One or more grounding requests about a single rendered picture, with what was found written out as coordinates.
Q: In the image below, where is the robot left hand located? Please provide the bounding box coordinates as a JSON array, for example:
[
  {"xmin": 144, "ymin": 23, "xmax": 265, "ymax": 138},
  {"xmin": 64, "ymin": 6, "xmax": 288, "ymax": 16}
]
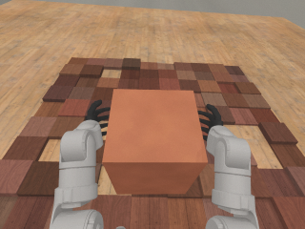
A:
[{"xmin": 85, "ymin": 99, "xmax": 111, "ymax": 136}]

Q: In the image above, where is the robot left upper arm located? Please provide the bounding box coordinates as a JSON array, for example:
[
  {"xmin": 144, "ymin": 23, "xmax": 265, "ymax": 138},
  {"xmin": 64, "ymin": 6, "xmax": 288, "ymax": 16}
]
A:
[{"xmin": 51, "ymin": 209, "xmax": 104, "ymax": 229}]

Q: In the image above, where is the right robot forearm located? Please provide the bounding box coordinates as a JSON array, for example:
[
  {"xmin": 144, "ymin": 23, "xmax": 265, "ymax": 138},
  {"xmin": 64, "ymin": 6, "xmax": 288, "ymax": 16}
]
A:
[{"xmin": 206, "ymin": 125, "xmax": 259, "ymax": 229}]

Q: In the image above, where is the left robot forearm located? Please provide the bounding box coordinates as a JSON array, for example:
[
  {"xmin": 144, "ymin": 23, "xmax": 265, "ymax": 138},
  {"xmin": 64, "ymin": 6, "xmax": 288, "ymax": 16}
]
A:
[{"xmin": 49, "ymin": 119, "xmax": 104, "ymax": 229}]

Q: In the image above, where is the robot right hand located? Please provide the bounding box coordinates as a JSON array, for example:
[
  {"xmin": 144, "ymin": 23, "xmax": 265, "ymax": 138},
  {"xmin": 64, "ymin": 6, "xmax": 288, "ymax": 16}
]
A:
[{"xmin": 197, "ymin": 104, "xmax": 224, "ymax": 141}]

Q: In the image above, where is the robot right upper arm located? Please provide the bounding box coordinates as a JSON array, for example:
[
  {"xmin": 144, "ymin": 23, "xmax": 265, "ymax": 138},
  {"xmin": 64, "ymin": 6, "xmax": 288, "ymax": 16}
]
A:
[{"xmin": 205, "ymin": 215, "xmax": 256, "ymax": 229}]

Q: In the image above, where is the carton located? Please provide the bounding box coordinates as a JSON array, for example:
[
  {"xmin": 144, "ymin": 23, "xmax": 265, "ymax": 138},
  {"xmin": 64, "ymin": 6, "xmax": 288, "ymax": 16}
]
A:
[{"xmin": 102, "ymin": 89, "xmax": 208, "ymax": 195}]

